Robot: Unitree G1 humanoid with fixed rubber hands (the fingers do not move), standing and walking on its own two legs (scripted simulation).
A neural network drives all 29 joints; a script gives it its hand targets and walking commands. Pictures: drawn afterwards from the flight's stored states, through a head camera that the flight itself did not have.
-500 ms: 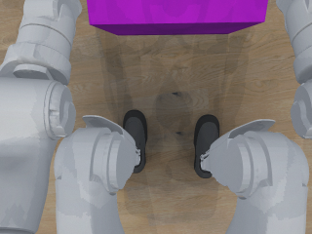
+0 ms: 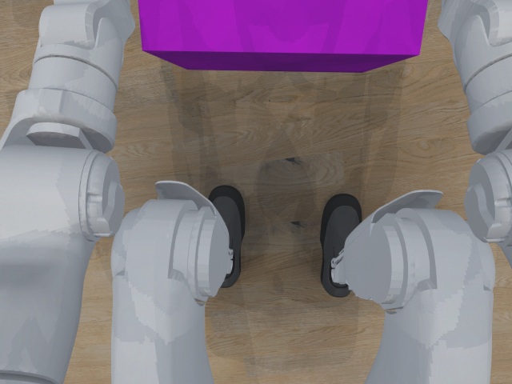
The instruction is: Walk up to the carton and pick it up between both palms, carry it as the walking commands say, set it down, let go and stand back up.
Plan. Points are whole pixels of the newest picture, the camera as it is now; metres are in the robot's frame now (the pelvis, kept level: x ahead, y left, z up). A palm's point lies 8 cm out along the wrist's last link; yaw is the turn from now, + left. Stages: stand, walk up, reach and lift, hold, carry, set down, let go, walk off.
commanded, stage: reach and lift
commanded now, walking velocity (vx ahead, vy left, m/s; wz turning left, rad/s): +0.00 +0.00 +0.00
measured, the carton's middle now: out of the picture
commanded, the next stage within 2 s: none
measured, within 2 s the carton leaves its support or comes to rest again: neither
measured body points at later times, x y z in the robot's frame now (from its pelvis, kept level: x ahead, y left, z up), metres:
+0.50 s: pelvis -0.01 +0.00 +0.03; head +0.36 +0.02 +0.27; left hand +0.57 +0.21 -0.11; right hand +0.58 -0.16 -0.12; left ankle +0.12 +0.11 -0.32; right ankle +0.11 -0.11 -0.32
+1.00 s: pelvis -0.02 +0.00 +0.07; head +0.35 +0.01 +0.32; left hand +0.55 +0.21 -0.06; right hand +0.56 -0.16 -0.07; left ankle +0.12 +0.11 -0.32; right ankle +0.11 -0.11 -0.32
